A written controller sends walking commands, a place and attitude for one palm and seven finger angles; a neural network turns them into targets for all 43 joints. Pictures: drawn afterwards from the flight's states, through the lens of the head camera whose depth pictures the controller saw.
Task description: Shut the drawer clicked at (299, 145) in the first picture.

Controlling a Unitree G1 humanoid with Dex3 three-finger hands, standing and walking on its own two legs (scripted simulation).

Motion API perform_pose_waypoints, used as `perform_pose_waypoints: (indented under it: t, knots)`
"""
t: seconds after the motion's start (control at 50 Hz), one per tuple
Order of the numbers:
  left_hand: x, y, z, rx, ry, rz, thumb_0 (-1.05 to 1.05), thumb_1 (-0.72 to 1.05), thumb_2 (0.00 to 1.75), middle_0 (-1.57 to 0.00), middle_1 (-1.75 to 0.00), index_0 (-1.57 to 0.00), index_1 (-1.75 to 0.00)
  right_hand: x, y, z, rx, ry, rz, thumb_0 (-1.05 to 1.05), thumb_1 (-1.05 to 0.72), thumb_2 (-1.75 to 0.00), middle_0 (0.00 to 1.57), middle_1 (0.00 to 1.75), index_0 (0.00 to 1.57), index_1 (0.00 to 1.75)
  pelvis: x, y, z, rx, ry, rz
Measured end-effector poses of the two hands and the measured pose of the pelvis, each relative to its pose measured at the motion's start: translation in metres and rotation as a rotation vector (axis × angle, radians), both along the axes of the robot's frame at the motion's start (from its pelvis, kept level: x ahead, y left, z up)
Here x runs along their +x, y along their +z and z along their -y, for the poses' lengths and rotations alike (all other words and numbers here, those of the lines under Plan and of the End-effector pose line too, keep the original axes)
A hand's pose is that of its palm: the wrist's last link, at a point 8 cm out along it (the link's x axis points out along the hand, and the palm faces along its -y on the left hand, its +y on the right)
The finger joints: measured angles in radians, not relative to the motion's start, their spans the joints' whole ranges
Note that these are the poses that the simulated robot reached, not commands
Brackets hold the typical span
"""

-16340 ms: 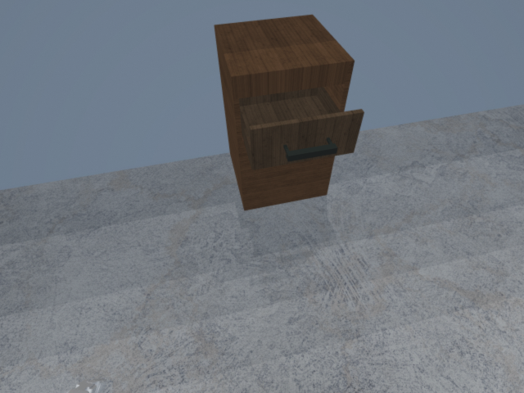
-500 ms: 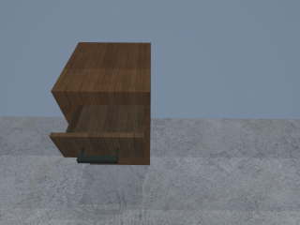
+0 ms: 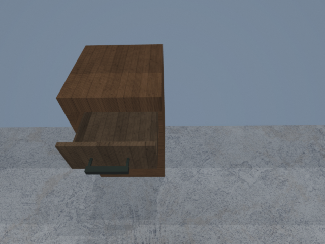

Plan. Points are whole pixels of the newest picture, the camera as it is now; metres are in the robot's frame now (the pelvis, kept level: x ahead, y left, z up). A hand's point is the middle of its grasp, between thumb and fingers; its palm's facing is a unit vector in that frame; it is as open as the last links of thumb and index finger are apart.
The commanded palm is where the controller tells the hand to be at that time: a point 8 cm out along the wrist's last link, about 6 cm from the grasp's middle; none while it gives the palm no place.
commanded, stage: raise the hand and make a fist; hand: left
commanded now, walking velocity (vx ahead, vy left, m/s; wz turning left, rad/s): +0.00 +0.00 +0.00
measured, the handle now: (108, 165) +0.44 +0.26 -0.23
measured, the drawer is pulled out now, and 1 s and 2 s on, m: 0.18 0.18 0.18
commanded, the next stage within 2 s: bring the fist close to the handle in 1.80 s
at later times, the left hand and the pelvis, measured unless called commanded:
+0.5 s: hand (101, 237) +0.16 +0.18 -0.09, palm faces +0.12 -0.99 -0.05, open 5.0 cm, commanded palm +0.16 +0.23 -0.10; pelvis -0.05 +0.00 -0.13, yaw +2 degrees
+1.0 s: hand (102, 215) +0.22 +0.20 -0.12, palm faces +0.01 -1.00 -0.02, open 3.1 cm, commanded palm +0.20 +0.25 -0.11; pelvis -0.05 +0.03 -0.14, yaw +0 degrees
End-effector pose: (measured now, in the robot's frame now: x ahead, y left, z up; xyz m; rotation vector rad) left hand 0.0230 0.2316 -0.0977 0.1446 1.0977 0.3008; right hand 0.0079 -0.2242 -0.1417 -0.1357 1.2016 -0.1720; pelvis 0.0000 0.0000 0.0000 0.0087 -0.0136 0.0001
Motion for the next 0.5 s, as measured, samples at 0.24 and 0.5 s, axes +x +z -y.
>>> perform_pose_waypoints:
  t: [0.24, 0.5]
  knots:
    - [0.157, 0.059, 0.048, -0.198, -0.303, 1.187, 0.02, 0.93, 0.9, -0.37, -0.49, -0.37, -0.49, 0.155, 0.028, 0.043, -0.174, 0.19, 0.705, 0.02, -0.92, -0.9, 0.2, 0.3, 0.2, 0.3, -0.037, -0.08, -0.004, 0.017, 0.006, -0.256]
    - [0.109, 0.007, 0.003, -0.04, -0.22, 1.055, 0.02, 0.9, 0.9, -0.63, -0.76, -0.63, -0.77, 0.183, -0.042, -0.045, 0.013, 0.319, 0.654, 0.01, -0.91, -0.9, 0.2, 0.3, 0.2, 0.3, -0.053, -0.132, -0.004, -0.042, 0.037, -0.326]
